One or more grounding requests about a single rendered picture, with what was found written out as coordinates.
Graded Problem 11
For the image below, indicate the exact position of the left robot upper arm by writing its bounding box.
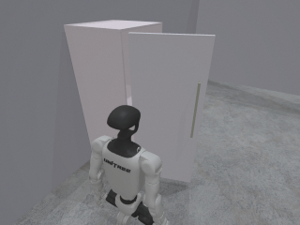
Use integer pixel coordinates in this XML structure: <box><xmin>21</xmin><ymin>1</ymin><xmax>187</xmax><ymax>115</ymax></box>
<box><xmin>89</xmin><ymin>135</ymin><xmax>112</xmax><ymax>180</ymax></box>

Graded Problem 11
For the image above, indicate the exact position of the right robot upper arm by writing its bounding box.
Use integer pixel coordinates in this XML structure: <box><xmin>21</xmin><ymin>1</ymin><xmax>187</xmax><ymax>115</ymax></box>
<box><xmin>140</xmin><ymin>151</ymin><xmax>163</xmax><ymax>210</ymax></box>

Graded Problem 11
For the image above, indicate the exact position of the fridge door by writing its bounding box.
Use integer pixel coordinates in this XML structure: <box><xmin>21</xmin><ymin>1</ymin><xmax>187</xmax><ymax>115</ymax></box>
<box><xmin>127</xmin><ymin>32</ymin><xmax>216</xmax><ymax>183</ymax></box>

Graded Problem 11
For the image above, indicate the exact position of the left robot hand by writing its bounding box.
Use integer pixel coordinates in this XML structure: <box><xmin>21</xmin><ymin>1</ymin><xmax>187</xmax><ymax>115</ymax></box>
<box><xmin>94</xmin><ymin>189</ymin><xmax>108</xmax><ymax>209</ymax></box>

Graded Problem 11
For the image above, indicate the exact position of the robot left forearm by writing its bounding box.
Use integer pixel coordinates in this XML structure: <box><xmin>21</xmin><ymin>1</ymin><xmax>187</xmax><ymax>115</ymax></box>
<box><xmin>88</xmin><ymin>175</ymin><xmax>105</xmax><ymax>197</ymax></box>

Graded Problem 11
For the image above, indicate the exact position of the humanoid robot torso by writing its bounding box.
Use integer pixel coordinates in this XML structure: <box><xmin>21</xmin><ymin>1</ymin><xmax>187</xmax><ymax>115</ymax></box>
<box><xmin>102</xmin><ymin>137</ymin><xmax>147</xmax><ymax>218</ymax></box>

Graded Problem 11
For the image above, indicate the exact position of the handle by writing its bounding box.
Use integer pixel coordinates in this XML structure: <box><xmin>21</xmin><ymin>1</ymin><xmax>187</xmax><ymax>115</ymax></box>
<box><xmin>190</xmin><ymin>81</ymin><xmax>201</xmax><ymax>138</ymax></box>

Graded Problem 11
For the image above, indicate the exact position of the robot right forearm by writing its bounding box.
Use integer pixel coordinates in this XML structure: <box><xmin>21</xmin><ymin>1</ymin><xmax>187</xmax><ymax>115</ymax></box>
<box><xmin>148</xmin><ymin>195</ymin><xmax>168</xmax><ymax>225</ymax></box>

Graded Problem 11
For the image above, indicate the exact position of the robot right thigh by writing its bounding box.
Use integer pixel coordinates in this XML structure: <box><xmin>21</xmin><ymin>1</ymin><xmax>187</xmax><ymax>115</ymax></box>
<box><xmin>136</xmin><ymin>203</ymin><xmax>156</xmax><ymax>225</ymax></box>

